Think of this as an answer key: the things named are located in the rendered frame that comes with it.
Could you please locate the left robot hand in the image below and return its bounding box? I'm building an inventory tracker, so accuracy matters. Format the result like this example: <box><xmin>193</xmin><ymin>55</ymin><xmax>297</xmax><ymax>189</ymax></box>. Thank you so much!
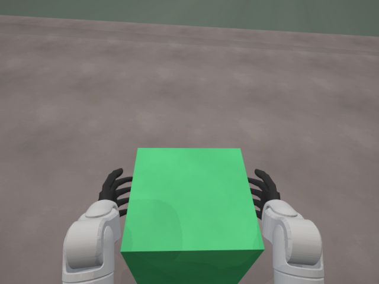
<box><xmin>98</xmin><ymin>168</ymin><xmax>133</xmax><ymax>217</ymax></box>

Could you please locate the carton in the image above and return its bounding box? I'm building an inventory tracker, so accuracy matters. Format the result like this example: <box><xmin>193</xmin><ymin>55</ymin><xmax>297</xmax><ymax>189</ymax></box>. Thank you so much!
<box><xmin>120</xmin><ymin>148</ymin><xmax>265</xmax><ymax>284</ymax></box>

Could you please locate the robot left forearm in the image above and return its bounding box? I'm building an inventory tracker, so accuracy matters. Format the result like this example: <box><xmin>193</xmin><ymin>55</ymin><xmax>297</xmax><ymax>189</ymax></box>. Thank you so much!
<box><xmin>62</xmin><ymin>200</ymin><xmax>121</xmax><ymax>284</ymax></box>

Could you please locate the robot right forearm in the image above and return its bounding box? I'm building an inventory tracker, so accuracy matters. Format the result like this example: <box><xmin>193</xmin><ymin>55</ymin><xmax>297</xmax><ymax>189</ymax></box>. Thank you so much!
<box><xmin>262</xmin><ymin>199</ymin><xmax>325</xmax><ymax>284</ymax></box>

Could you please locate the right robot hand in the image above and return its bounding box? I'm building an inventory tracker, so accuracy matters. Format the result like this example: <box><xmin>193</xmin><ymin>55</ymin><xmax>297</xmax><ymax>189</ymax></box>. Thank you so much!
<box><xmin>248</xmin><ymin>169</ymin><xmax>280</xmax><ymax>220</ymax></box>

